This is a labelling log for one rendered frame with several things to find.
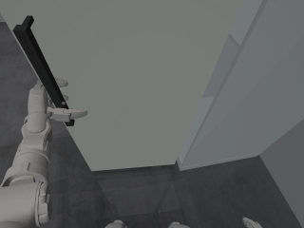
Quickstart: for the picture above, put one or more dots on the handle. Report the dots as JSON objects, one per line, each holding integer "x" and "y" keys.
{"x": 30, "y": 46}

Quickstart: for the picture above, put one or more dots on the fridge door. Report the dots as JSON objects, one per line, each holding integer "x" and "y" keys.
{"x": 138, "y": 67}

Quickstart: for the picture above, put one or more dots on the right robot hand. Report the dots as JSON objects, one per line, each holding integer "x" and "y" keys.
{"x": 250, "y": 224}

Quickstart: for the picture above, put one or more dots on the robot left upper arm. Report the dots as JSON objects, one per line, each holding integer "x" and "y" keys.
{"x": 26, "y": 205}

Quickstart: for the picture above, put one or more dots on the left robot hand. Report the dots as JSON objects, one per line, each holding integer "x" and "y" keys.
{"x": 39, "y": 101}

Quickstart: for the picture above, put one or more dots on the left robot forearm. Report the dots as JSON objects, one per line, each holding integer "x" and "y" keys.
{"x": 31, "y": 160}

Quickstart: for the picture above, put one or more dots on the left robot shin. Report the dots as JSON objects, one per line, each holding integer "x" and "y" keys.
{"x": 118, "y": 221}

